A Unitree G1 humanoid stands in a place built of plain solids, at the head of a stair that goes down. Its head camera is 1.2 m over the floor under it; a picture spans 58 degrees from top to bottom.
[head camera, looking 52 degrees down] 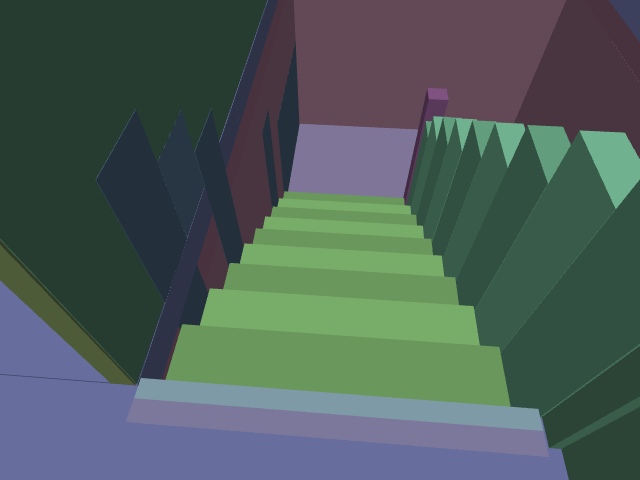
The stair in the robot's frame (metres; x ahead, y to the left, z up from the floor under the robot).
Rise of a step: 0.18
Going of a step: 0.26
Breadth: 1.10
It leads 4 degrees to the right of straight ahead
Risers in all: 10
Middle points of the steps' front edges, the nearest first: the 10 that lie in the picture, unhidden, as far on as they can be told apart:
0.40 -0.04 0.00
0.66 -0.06 -0.18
0.92 -0.08 -0.36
1.18 -0.10 -0.55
1.44 -0.12 -0.73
1.70 -0.14 -0.91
1.96 -0.16 -1.09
2.22 -0.18 -1.27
2.48 -0.20 -1.46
2.74 -0.22 -1.64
